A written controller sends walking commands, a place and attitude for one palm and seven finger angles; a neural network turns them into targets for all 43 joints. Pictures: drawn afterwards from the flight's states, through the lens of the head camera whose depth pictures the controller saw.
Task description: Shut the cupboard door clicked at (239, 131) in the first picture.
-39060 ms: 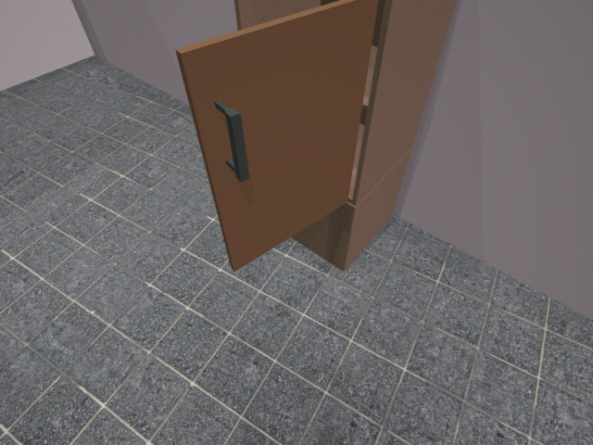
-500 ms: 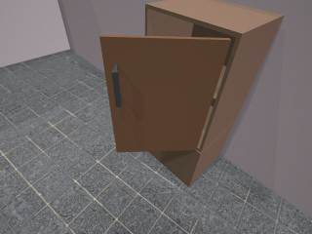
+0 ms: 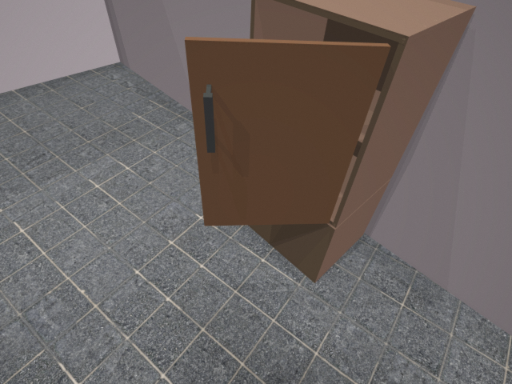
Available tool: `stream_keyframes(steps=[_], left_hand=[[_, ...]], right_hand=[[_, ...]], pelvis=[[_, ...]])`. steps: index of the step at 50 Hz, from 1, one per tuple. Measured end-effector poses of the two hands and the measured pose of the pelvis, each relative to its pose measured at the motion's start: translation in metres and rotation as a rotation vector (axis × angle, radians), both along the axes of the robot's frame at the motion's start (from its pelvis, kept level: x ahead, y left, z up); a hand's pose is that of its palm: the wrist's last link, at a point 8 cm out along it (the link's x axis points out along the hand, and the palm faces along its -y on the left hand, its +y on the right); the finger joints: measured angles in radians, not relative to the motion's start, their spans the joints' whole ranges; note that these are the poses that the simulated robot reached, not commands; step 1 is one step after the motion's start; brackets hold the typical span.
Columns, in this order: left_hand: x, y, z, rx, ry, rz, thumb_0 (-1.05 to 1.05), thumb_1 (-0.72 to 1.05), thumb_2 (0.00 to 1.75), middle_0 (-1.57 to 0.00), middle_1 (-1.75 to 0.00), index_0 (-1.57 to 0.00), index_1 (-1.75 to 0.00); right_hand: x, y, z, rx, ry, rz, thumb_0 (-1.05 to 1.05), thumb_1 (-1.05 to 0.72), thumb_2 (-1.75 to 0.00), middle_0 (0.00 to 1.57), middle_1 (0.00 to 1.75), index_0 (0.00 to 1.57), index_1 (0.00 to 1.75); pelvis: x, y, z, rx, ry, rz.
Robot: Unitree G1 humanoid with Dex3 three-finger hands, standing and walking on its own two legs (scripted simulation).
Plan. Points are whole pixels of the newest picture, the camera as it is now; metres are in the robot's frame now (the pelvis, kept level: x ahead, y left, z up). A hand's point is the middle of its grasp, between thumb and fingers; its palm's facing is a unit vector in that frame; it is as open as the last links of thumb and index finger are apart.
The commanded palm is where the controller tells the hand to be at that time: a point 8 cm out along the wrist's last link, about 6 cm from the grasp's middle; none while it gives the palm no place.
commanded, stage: come to a stop and stand still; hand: left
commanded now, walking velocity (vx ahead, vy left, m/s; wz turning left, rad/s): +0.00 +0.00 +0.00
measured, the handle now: (210, 119) +0.64 +0.14 +0.08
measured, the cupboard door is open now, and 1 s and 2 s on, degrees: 50 50 50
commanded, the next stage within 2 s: look again from close up in 1.12 s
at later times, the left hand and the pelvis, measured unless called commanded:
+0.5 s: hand out of the picture -0.04 +0.20 -0.21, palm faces +0.05 -0.99 -0.13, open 7.4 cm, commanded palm none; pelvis -0.05 +0.03 -0.02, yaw +0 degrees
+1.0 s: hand out of the picture -0.13 +0.25 -0.19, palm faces +0.01 -0.99 -0.15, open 7.4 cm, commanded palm none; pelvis -0.11 +0.08 -0.01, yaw -2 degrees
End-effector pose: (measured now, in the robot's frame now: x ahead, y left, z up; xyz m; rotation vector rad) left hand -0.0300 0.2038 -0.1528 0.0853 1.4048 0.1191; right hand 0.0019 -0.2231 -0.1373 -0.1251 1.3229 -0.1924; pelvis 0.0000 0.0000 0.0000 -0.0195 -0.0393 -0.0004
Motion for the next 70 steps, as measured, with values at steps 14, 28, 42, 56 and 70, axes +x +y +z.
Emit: stream_keyframes(steps=[14, 28, 42, 56, 70], left_hand=[[-0.039, 0.012, 0.001, 0.012, 0.038, 0.038, 0.00, 0.91, 0.89, -0.19, -0.30, -0.19, -0.30], [-0.011, 0.055, -0.017, 0.023, -0.111, 0.022, 0.00, 0.91, 0.89, -0.19, -0.30, -0.20, -0.30], [-0.127, 0.082, 0.010, 0.063, 0.078, -0.017, 0.00, 0.91, 0.89, -0.19, -0.30, -0.19, -0.30], [-0.047, 0.096, 0.012, 0.040, -0.096, -0.039, 0.00, 0.92, 0.89, -0.19, -0.30, -0.19, -0.30], [0.011, 0.054, 0.016, 0.097, -0.168, -0.038, -0.01, 0.95, 0.89, -0.20, -0.30, -0.20, -0.30]], right_hand=[[-0.035, 0.014, -0.004, 0.014, 0.063, -0.003, 0.00, -0.91, -0.90, 0.20, 0.30, 0.20, 0.30], [-0.086, 0.043, -0.010, -0.016, 0.060, -0.048, 0.00, -0.91, -0.90, 0.20, 0.29, 0.20, 0.30], [-0.109, 0.043, 0.011, -0.027, -0.050, -0.075, 0.01, -0.93, -0.90, 0.20, 0.30, 0.20, 0.30], [-0.184, 0.093, 0.002, 0.044, 0.176, -0.071, 0.00, -0.91, -0.90, 0.20, 0.30, 0.20, 0.30], [-0.101, 0.043, -0.016, 0.059, 0.094, -0.037, 0.00, -0.91, -0.90, 0.20, 0.29, 0.20, 0.30]], pelvis=[[-0.023, 0.008, -0.001, -0.006, -0.002, 0.012], [-0.058, 0.037, -0.013, -0.020, -0.029, -0.009], [-0.106, 0.058, 0.005, 0.027, 0.000, -0.045], [-0.107, 0.067, 0.003, 0.040, 0.043, -0.021], [-0.076, 0.030, -0.003, 0.019, 0.028, -0.006]])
